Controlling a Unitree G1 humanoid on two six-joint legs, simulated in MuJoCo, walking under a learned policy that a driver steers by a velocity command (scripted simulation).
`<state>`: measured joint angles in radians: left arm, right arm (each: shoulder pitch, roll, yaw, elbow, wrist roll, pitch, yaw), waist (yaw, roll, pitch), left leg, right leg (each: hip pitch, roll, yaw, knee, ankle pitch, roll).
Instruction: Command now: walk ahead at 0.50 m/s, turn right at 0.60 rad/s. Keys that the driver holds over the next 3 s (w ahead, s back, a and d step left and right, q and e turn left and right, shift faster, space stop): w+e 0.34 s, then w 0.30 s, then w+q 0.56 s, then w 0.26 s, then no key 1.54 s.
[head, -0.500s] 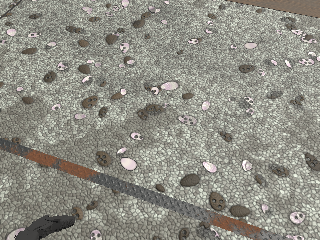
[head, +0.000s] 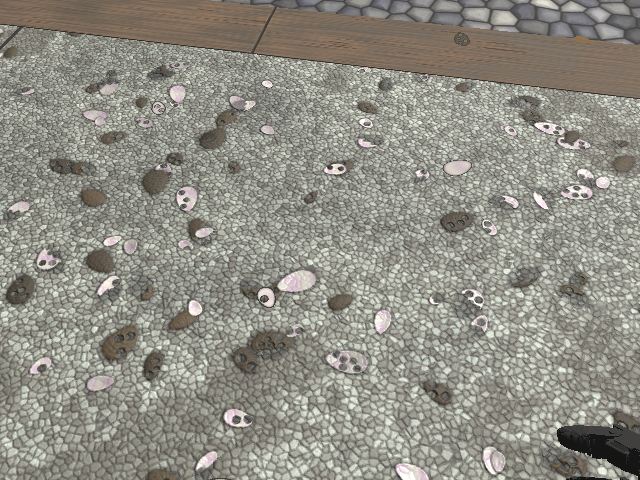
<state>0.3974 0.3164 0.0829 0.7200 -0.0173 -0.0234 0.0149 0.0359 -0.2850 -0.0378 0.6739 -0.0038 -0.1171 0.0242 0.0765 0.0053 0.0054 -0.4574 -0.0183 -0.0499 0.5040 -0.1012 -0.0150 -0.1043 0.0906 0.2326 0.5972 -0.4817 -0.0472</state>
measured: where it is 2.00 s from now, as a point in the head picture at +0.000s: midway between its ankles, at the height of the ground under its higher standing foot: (431, 281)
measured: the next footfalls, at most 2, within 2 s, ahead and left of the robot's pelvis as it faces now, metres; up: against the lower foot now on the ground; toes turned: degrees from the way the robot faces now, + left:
right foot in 0.50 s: +0.38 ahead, -0.19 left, +0.00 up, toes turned -18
left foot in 1.04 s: +0.74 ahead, -0.06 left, +0.00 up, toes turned -7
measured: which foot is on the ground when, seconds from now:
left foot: down 0.00-0.50, up 0.52-1.00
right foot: down 0.00-0.00, up 0.02-0.48, down 0.50-1.00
